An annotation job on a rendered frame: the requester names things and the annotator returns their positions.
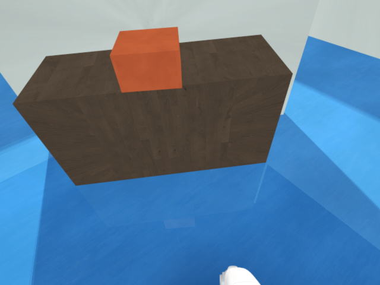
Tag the carton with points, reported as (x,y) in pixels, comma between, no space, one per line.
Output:
(147,59)

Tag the right robot thigh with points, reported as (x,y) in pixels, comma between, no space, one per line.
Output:
(237,276)

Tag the pedestal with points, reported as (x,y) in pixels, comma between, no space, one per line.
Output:
(225,114)

